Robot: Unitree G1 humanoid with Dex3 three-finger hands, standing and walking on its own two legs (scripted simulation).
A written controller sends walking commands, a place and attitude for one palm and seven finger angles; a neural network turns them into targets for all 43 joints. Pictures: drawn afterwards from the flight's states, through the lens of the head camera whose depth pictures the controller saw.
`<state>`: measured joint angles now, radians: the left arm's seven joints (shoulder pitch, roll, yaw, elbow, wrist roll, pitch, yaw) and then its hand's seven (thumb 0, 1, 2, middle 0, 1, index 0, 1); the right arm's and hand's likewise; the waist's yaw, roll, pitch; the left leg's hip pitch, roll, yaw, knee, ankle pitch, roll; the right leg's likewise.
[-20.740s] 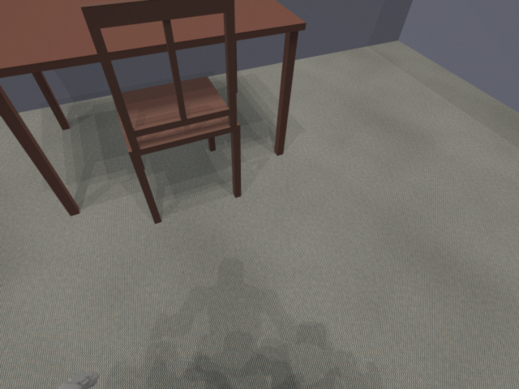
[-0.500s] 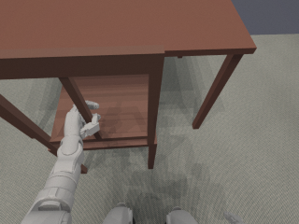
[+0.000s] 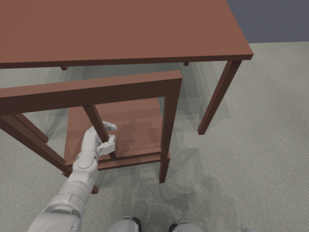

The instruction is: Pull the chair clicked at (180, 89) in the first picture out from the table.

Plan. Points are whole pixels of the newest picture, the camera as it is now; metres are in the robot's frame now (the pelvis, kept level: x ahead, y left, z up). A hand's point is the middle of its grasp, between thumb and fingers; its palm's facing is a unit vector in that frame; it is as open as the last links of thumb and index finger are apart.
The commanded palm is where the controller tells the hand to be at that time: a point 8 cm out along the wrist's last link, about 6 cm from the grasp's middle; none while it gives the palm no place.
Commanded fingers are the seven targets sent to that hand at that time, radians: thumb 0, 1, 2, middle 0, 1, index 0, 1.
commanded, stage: step backward, pulling the chair out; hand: left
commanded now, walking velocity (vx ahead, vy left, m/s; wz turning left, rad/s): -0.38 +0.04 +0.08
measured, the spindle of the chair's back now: (103, 135) +0.38 +0.16 -0.05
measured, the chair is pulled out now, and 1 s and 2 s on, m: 0.13 0.22 0.26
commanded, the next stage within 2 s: none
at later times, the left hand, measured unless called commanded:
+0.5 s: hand (108, 159) +0.31 +0.14 -0.06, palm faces +0.06 -0.98 -0.17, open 5.3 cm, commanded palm +0.30 +0.19 -0.06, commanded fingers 0.00 0.90 0.90 -0.50 -1.45 -0.50 -1.45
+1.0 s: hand (104, 171) +0.28 +0.14 -0.06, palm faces +0.01 -0.98 -0.19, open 5.4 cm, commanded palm +0.26 +0.20 -0.06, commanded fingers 0.00 0.90 0.90 -0.50 -1.45 -0.50 -1.45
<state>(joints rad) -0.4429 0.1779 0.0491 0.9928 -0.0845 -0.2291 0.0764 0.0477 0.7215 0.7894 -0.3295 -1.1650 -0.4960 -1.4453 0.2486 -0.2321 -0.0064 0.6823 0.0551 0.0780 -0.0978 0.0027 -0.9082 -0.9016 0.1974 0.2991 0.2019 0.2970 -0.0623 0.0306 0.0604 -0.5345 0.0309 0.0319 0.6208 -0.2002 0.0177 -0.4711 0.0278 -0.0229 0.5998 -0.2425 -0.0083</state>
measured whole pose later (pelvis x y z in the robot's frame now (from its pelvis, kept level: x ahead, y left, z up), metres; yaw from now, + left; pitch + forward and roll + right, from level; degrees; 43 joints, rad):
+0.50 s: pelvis -0.05 -0.01 -0.01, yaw +1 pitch +1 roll -1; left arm -0.49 0.19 0.03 1.07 -0.07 -0.23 0.09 0.05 0.68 0.83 -0.36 -1.18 -0.50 -1.45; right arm 0.21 -0.22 0.00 0.76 0.03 -0.06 -0.11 0.00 -0.91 -0.90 0.20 0.30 0.20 0.30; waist -0.04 0.02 0.12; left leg -0.52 0.03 0.02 0.64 -0.15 0.01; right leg -0.47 0.03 -0.04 0.66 -0.23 -0.02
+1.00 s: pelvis -0.09 +0.01 +0.00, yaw +2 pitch +3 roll +1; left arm -0.50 0.19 0.02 0.98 -0.03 -0.21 0.09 0.05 0.67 0.81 -0.35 -1.24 -0.50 -1.45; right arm 0.19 -0.22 -0.02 0.71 0.03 -0.01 -0.11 0.00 -0.91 -0.90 0.20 0.30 0.20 0.30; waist -0.06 -0.03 0.14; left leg -0.40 0.03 0.01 0.65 -0.30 -0.04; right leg -0.53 -0.05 -0.02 0.58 -0.11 0.01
